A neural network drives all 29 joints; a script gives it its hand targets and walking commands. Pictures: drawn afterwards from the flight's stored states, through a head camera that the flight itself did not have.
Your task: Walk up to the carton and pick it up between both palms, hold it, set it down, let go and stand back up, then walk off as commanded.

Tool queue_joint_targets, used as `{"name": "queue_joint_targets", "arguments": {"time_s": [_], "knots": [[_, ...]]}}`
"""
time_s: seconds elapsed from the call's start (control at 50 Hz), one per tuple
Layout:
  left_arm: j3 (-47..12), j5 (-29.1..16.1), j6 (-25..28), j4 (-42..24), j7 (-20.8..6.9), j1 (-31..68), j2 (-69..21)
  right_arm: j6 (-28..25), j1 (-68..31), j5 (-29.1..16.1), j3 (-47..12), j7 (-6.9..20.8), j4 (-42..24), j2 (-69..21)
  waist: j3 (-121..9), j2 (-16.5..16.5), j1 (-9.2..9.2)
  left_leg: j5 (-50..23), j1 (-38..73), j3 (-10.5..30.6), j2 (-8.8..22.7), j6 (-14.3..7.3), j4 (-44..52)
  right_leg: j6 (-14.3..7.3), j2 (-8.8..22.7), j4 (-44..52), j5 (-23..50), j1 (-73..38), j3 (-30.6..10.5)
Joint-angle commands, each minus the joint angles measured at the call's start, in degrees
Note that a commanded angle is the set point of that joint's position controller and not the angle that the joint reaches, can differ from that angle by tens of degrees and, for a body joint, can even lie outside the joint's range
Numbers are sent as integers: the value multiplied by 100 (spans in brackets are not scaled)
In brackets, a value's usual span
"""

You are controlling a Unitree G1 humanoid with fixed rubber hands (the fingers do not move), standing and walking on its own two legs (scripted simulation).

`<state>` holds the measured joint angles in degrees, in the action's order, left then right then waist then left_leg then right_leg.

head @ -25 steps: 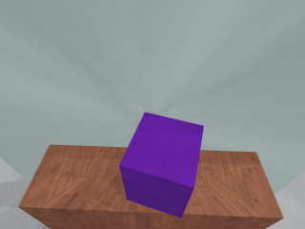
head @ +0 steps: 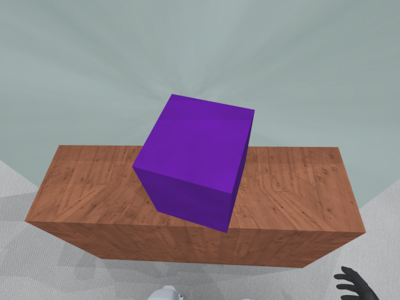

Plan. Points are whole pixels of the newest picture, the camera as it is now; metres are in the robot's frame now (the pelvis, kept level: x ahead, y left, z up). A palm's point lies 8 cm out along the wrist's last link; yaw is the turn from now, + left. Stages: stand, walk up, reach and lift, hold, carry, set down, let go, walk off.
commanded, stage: walk off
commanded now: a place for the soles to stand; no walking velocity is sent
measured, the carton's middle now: (200, 166) +0.43 +0.02 -0.07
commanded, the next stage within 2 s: stand in 1.94 s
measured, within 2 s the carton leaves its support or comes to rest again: neither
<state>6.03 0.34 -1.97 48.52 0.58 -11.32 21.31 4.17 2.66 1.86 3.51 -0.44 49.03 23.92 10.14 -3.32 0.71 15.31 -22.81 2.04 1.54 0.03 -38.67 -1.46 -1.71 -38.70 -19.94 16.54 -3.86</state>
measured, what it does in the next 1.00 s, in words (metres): walks backwards: left foot, then right foot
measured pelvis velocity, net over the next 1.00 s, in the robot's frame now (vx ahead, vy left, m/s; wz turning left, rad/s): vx -0.30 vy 0.01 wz -0.05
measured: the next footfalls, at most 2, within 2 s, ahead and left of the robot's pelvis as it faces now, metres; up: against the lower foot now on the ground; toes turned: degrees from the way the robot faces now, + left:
left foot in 0.50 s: -0.13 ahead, +0.14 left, +0.00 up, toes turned +0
right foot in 0.84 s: -0.27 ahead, -0.10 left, +0.00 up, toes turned +1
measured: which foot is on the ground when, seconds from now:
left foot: up 0.00-0.48, down 0.50-0.84, up 0.86-1.00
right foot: down 0.00-0.50, up 0.52-0.82, down 0.84-1.00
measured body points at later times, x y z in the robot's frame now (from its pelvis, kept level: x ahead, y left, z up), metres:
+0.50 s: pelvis -0.14 +0.01 +0.00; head -0.09 +0.01 +0.44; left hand -0.03 +0.33 -0.10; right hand -0.02 -0.33 -0.10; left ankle -0.17 +0.14 -0.72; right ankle -0.01 -0.11 -0.72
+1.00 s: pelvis -0.30 +0.01 +0.01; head -0.23 -0.02 +0.46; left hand -0.22 +0.34 -0.07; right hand -0.18 -0.30 -0.11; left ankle -0.31 +0.15 -0.64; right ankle -0.31 -0.10 -0.72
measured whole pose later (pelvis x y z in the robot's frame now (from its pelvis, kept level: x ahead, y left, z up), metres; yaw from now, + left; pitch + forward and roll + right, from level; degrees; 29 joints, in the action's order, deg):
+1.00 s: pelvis -0.30 +0.01 +0.01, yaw -3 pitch -1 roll +3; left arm 4.3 1.6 -1.5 44.2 1.9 -15.6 21.5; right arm 4.6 8.7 0.1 3.7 -0.6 42.2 23.9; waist 10.8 -2.0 2.0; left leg 29.6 -26.2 6.9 -7.7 -0.7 -64.4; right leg -0.7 0.4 -35.7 -20.0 14.2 -4.9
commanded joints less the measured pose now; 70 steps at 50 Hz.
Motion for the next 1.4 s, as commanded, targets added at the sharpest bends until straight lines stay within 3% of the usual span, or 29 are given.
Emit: {"name": "queue_joint_targets", "arguments": {"time_s": [0.0, 0.02, 0.04, 0.1, 0.28, 0.36, 0.46, 0.48, 0.5, 0.52, 0.56, 0.6, 0.7, 0.78, 0.82, 0.84, 0.86, 0.88, 0.9, 0.94, 1.04, 1.08, 1.14, 1.16, 1.18, 1.2, 1.22, 1.28, 1.38], "knots": [[319, 149, 142, -497, 112, -378, 1546, 40, 657, -23, 244, -58, -573, 563, -1099, 1524, -243, 2063, -311, 426, -680, -222, -2489, -523, 1840, 1542, 4190, -717, -2223], [388, 207, 123, -654, 142, -229, 1880, 131, 626, -42, 300, -116, -706, 772, -1341, 1437, -81, 2202, -54, 1027, -929, -222, -3249, -1216, 2258, 1521, 3951, -247, -2564], [374, 239, 124, -823, 176, -84, 1840, 138, 460, -52, 293, -153, -799, 817, -1090, 1331, -79, 2095, -231, 1319, -1004, -168, -3684, -1320, 2242, 1557, 3598, 50, -2669], [293, 173, 143, -811, 227, 171, 1302, 119, 666, -113, 303, -146, -703, 894, -715, 1064, -203, 1327, -630, 1030, -1113, 17, -4128, -807, 1433, 1197, 3512, -346, -1395], [257, 114, 93, -795, 247, -744, 1265, 41, 431, -107, 272, -31, -801, 858, -1272, 1574, 350, 1684, -515, 288, -712, 168, -1906, -1053, 1478, 1118, 3345, -1727, -1487], [257, 159, 6, -970, 183, -321, 1417, 1, 854, -129, 282, -5, -676, 852, -1414, 1632, 171, 1607, 253, 110, -446, 23, -1020, -1121, 1540, 1215, 2708, -919, -1455], [195, 57, -171, -974, 125, 194, 1367, -41, 1656, -44, 364, 79, -358, 911, -1220, 984, -323, 785, 1604, -102, -426, -389, 1130, -506, 1008, 758, 674, 600, -1107], [154, 7, -190, -983, 135, 176, 1119, -63, 1515, 57, 417, 92, -421, 1177, -875, 77, -307, 1083, 1260, 901, 208, -627, 1779, -271, 378, -83, -191, 1083, -732], [161, 7, -188, -916, 188, -48, 951, -120, 964, 122, 497, 93, -644, 1642, -647, -1236, -158, 16, 563, 2779, 1742, -1234, 2356, 18, -610, -1990, -1646, 1442, -140], [312, 109, -183, -925, 233, -47, 1298, -130, 565, 85, 563, 89, -806, 1848, -476, -817, -177, 724, -911, 3023, 2178, -1670, 2745, 60, -575, -2982, -1619, 658, -552], [285, 16, -105, -731, 119, -275, 1346, -175, -266, 108, 402, 9, -1073, 1540, 135, -652, 102, 1044, -1597, 2038, 1438, -1267, 2577, -51, -493, -3518, -833, 352, -687], [289, -55, -114, -670, 65, -696, 1267, -225, -404, 84, 277, 5, -1081, 1146, -259, -687, 200, 18, -302, 1151, 929, -1030, 1971, -9, -462, -3368, -593, 826, -354], [268, -17, -49, -914, 42, -408, 1137, -184, 795, 60, 347, -27, -1135, 1008, -727, -751, -184, -879, 1275, 1254, 1001, -1086, 1397, 44, -174, -1147, -1029, 773, 27], [248, 13, 75, -664, 120, -837, 1078, -67, 983, -59, 375, -11, -1130, 1110, -1041, -808, -69, -2154, 1681, 1158, 1011, -988, 756, -101, -41, 1483, -395, -216, 329], [278, 47, 140, -657, 123, -789, 1363, -75, 1151, -134, 338, -26, -1092, 938, -1133, 72, -113, -1801, 929, 746, 344, -596, -72, -301, 434, 1640, 1255, -823, -677], [311, 55, 174, -733, 141, -821, 1772, -86, 918, -183, 280, -23, -1240, 726, -1155, 1094, -10, -555, 97, 287, -335, -299, -872, -667, 1388, 1538, 2662, -982, -1824], [317, 97, 171, -804, 142, -434, 1955, -12, 546, -148, 400, -111, -1150, 890, -978, 1546, 102, 2090, -85, 470, -607, -208, -2129, -1450, 2286, 1313, 3729, -260, -2523], [275, 156, 190, -958, 174, -385, 1790, -6, 466, -122, 391, -107, -1070, 923, -750, 1145, 139, 2186, -138, 961, -695, -228, -2926, -1544, 2330, 1320, 3852, 13, -2519], [246, 154, 220, -1011, 200, -200, 1698, -11, 610, -161, 360, -106, -1092, 879, -592, 804, 13, 1971, -361, 1080, -869, -206, -3198, -1359, 2036, 1144, 4236, -130, -1808], [206, 127, 208, -1048, 232, 40, 1425, -38, 950, -214, 318, -66, -996, 899, -646, 1119, -135, 1571, -487, 652, -924, -83, -3074, -1074, 1551, 771, 4855, -619, -857], [150, 191, 162, -900, 221, -732, 1222, -163, 701, -142, 228, -6, -1089, 863, -1199, 1563, 380, 1410, -783, 181, -516, 134, -1199, -934, 1326, 520, 3862, -2079, -1030], [135, 152, 112, -897, 167, -606, 1260, -227, 606, -155, 219, 3, -933, 877, -1201, 1705, 372, 1591, -233, -5, -433, 79, -314, -926, 1301, 633, 3125, -1717, -1056], [113, 69, 34, -850, 110, -140, 1361, -297, 1169, -97, 292, 16, -578, 840, -1121, 1580, -41, 840, 1306, -160, -444, -117, 994, -762, 1317, 655, 1945, -163, -1004], [89, 48, 11, -796, 84, -141, 1215, -358, 1299, -54, 294, 19, -506, 852, -1100, 1301, -102, 501, 1723, 102, -380, -199, 1361, -557, 1127, 495, 1279, 356, -873], [25, -21, 35, -797, 89, -52, 942, -408, 1197, 25, 329, 11, -546, 1205, -1154, 190, -121, -123, 1745, 1496, 503, -538, 1599, -253, 606, -334, 775, 904, -520], [77, -26, 45, -808, 113, 32, 940, -434, 896, 6, 415, 30, -649, 1659, -922, -780, -171, -384, 689, 2967, 1703, -1218, 2050, 12, -211, -1201, -1436, 826, -80], [202, 53, 62, -743, 145, 84, 1235, -427, 850, 5, 407, 46, -648, 1702, -698, -503, -168, 207, -329, 3049, 1887, -1613, 2193, -7, -110, -1816, -1891, 142, -470], [150, -47, 111, -359, 28, -242, 1229, -465, 393, 15, 270, 12, -658, 1155, -424, -463, -38, -46, 74, 1757, 999, -1078, 1878, -28, 22, -1784, -964, 379, -255], [124, -19, 242, -285, -9, -265, 1009, -456, 801, 28, 281, 78, -519, 1055, -860, -768, -172, 1006, 689, 1511, 687, -927, 1811, 48, 68, 793, -852, -277, 279]]}}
